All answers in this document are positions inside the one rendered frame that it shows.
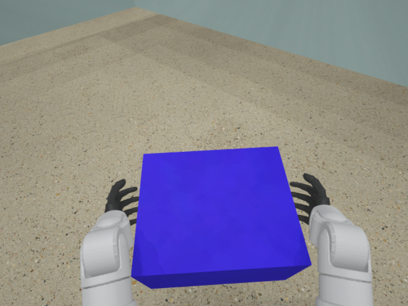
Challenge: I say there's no carton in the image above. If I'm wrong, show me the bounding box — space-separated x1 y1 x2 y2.
131 147 312 289

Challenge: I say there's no left robot hand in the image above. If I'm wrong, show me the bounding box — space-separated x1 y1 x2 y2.
105 179 139 226

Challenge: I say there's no right robot hand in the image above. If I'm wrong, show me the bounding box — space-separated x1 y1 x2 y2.
289 173 330 225

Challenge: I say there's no robot left forearm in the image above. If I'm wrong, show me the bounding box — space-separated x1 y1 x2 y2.
80 210 137 306

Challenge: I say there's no robot right forearm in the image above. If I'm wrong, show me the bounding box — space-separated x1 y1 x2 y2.
309 205 374 306

